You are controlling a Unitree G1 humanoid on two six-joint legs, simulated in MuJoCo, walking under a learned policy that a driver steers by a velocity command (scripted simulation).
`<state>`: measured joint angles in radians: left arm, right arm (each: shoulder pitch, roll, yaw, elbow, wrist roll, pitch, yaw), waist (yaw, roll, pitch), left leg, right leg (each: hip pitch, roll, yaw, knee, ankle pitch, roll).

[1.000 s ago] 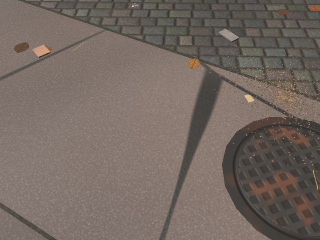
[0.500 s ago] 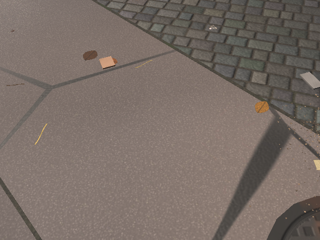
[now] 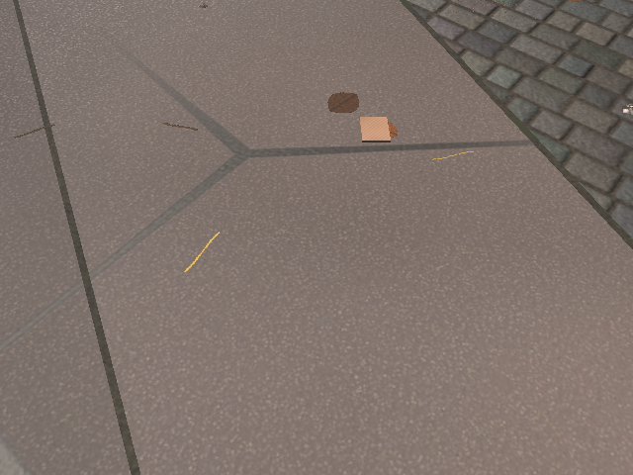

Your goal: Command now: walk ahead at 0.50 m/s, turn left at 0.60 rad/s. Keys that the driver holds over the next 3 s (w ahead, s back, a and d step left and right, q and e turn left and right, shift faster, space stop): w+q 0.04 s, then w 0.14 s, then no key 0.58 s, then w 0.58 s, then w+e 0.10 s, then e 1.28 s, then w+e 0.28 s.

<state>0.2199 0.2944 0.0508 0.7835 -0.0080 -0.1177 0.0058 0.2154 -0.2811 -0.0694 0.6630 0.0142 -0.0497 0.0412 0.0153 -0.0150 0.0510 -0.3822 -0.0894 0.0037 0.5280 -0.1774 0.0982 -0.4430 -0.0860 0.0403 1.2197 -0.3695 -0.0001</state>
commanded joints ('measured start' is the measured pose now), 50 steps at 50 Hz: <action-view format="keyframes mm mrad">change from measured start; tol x32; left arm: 1 31 119 36 -81 18 0 3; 14 -274 54 10 -168 21 -13 -40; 21 139 89 23 -78 27 5 -33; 50 167 107 39 82 -6 15 -30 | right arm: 1 -4 -117 -32 -78 -7 -24 -10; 21 345 -95 12 95 -4 -6 -49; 50 -16 -34 3 61 8 -10 -67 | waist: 1 21 57 -126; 16 -73 120 -67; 21 27 -202 -522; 50 73 -48 -14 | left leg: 1 219 253 -366 -285 243 196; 18 335 176 -252 63 632 25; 21 -155 -1 -219 730 -531 -123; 22 -202 42 -220 784 -479 -141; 34 275 142 -65 -25 5 -87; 37 3 168 -130 -146 -346 -41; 50 -126 132 -82 93 -200 -45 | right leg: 1 -190 -51 38 -60 92 15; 17 -5 102 -37 -769 425 -57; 20 748 -313 344 -682 1283 -356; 34 -8 -48 104 -938 -148 -103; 45 -52 96 -82 -496 -25 -82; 50 388 -44 171 -843 -35 -167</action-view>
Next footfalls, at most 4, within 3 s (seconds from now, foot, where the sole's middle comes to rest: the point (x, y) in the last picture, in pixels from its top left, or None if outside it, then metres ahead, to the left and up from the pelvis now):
0.36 right None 0.39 -0.11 -0.77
0.68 left None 0.31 0.13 -0.77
1.44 left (243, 371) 0.66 0.19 -0.77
1.94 right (348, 335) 0.76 -0.05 -0.77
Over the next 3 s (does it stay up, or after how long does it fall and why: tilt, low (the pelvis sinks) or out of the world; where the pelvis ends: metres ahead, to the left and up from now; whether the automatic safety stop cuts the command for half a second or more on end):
stays up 0.72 0.02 0.02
